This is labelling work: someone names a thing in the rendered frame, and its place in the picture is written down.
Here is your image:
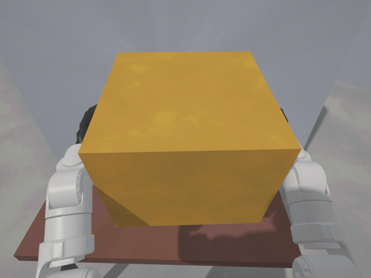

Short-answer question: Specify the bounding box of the robot left hand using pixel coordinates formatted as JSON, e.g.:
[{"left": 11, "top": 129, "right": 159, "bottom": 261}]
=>
[{"left": 76, "top": 104, "right": 97, "bottom": 144}]

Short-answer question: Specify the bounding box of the robot right forearm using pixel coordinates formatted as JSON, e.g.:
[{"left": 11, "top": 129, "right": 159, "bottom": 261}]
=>
[{"left": 283, "top": 143, "right": 363, "bottom": 278}]

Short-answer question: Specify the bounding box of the right robot upper arm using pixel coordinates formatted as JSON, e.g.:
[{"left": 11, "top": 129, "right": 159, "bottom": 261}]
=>
[{"left": 292, "top": 255, "right": 361, "bottom": 278}]

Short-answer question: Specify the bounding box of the carton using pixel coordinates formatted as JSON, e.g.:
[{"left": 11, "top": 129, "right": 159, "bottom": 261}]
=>
[{"left": 78, "top": 52, "right": 301, "bottom": 227}]

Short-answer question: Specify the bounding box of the robot left forearm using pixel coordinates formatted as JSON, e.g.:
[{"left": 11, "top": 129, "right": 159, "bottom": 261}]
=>
[{"left": 35, "top": 144, "right": 94, "bottom": 278}]

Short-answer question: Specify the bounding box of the table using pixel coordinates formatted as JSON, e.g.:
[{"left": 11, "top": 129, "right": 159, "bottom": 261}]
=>
[{"left": 13, "top": 184, "right": 301, "bottom": 271}]

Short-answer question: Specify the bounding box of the left robot upper arm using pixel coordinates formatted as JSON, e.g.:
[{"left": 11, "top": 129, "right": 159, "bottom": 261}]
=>
[{"left": 43, "top": 266, "right": 101, "bottom": 278}]

